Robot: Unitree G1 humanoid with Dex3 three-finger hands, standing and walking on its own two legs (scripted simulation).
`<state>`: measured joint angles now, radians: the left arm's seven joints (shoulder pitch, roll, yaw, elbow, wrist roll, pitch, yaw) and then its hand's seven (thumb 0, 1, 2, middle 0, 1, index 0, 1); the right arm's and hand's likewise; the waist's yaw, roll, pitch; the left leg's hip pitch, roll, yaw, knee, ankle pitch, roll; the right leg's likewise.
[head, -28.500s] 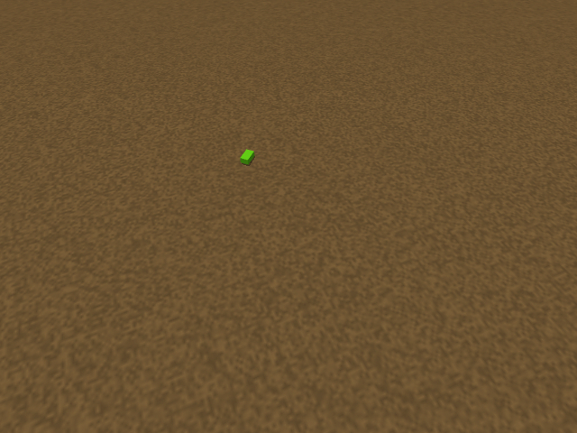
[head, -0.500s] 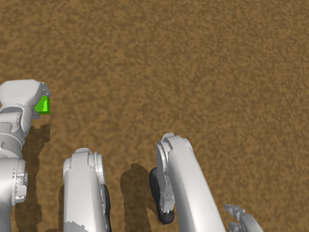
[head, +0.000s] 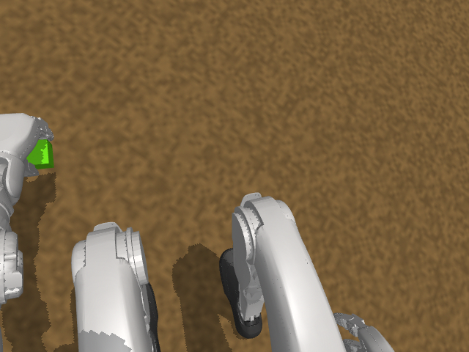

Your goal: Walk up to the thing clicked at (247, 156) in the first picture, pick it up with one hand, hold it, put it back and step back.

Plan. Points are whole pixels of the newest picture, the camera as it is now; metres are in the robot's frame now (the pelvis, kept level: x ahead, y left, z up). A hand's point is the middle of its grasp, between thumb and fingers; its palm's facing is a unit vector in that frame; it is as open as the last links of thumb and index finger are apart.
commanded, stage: lower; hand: left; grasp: from above
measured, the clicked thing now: (26, 155) +0.47 +0.28 -0.20
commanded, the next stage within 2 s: rest in 0.30 s
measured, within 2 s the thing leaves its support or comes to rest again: rests again in 1.76 s
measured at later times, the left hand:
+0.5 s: hand (34, 163) +0.46 +0.27 -0.23, palm faces -0.45 -0.04 -0.89, open 7.2 cm
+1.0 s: hand (45, 165) +0.47 +0.27 -0.27, palm faces -0.45 -0.08 -0.89, open 7.2 cm
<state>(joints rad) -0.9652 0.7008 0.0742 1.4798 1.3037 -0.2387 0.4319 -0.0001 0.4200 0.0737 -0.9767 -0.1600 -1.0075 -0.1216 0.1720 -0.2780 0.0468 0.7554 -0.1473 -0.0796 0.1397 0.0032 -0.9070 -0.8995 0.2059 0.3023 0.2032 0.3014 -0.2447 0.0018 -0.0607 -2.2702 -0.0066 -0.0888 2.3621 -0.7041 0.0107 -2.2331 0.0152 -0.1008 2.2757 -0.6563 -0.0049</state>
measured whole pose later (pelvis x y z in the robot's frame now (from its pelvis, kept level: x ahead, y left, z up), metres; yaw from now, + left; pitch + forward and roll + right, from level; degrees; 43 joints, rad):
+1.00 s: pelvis +0.00 +0.01 -0.05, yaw -5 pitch +29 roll -12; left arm -1.00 0.91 0.17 1.71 1.38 -0.28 0.61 -0.01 0.40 0.08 -1.02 -0.11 -1.04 -0.09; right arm 0.15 -0.32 0.20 0.73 -0.26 -0.18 0.22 0.00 -0.90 -0.90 0.21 0.30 0.20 0.30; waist -0.36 -0.08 0.09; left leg -2.36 0.00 -0.18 2.57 -0.74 0.02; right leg -2.29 0.04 -0.18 2.40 -0.65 0.01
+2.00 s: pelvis +0.00 +0.01 -0.04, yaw -8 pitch +27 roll -14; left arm -1.04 1.00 0.12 1.77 1.35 -0.26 0.67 -0.01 0.40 0.08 -1.01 -0.13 -1.03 -0.11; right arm 0.10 -0.35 0.30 0.67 -0.27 -0.25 0.28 0.00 -0.91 -0.90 0.20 0.30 0.20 0.30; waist -0.39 -0.14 0.16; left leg -2.33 0.01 -0.23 2.57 -0.74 0.02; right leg -2.25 0.06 -0.22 2.37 -0.63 0.03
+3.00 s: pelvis -0.01 +0.01 -0.04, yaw -8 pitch +26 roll -15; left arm -1.04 1.03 0.10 1.75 1.32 -0.27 0.63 0.00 0.01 0.56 -0.47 -0.64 -0.49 -0.61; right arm 0.11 -0.36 0.32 0.64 -0.25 -0.26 0.27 0.00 -0.89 -0.90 0.20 0.30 0.20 0.30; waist -0.40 -0.15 0.18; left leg -2.33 0.01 -0.24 2.57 -0.73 0.02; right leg -2.24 0.06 -0.23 2.35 -0.61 0.03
